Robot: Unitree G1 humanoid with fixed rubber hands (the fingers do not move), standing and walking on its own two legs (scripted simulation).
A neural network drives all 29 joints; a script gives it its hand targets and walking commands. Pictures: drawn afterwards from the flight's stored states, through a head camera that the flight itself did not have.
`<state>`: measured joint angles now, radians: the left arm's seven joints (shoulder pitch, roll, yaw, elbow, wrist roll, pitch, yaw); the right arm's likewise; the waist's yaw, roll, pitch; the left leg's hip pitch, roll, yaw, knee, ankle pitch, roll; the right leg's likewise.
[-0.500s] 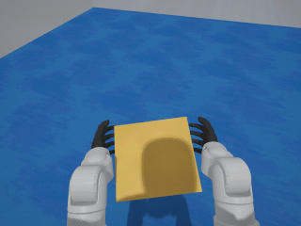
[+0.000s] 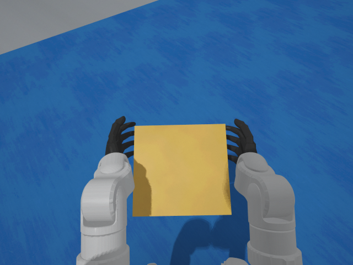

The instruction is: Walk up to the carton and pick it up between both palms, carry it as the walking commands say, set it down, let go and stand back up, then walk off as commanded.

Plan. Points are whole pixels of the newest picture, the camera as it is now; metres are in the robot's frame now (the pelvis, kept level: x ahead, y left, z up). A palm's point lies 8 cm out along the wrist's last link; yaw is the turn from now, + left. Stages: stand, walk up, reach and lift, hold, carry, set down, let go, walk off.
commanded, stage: carry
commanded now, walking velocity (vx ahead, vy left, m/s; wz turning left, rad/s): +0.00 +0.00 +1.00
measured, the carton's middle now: (180, 170) +0.32 -0.01 +0.02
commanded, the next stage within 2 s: none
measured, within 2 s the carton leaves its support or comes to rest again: neither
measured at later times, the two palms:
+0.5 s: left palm (4, 227) +0.20 +0.27 +0.12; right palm (152, 161) +0.30 +0.04 +0.10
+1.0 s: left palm out of the picture +0.07 +0.36 +0.11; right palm (90, 207) +0.23 +0.16 +0.09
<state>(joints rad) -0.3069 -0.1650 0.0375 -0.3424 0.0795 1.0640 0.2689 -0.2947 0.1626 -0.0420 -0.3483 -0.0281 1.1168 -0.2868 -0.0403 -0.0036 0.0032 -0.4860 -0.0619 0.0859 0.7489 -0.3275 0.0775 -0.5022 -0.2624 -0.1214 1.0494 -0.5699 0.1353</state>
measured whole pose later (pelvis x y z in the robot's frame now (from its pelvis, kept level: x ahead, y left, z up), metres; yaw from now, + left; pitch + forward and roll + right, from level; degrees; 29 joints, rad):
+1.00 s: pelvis -0.07 +0.08 +0.01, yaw +41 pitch +2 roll +0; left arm -0.27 -0.15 0.02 -0.24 0.03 1.15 0.26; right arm -0.23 0.15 -0.05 -0.28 -0.04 1.17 -0.30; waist -0.01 0.07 -0.01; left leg -0.43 -0.02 0.10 0.64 -0.23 0.06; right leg -0.41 -0.14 -0.18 0.69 -0.30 0.02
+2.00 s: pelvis -0.07 +0.04 +0.02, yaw +38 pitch +2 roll +0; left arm -0.32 -0.17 0.06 -0.15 0.09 1.18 0.28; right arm -0.30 0.16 -0.06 -0.18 -0.07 1.22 -0.30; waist -0.01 0.03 -0.10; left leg -0.42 0.06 0.11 0.54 -0.15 0.00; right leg -0.42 -0.06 -0.17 0.58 -0.20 -0.05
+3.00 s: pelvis -0.06 +0.05 +0.02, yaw +38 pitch +2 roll +0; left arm -0.29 -0.16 0.04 -0.16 0.09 1.17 0.27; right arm -0.26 0.15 -0.04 -0.17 -0.07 1.20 -0.28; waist 0.00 0.02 -0.11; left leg -0.39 0.06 0.11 0.55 -0.19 0.00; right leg -0.38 -0.05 -0.18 0.57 -0.22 -0.04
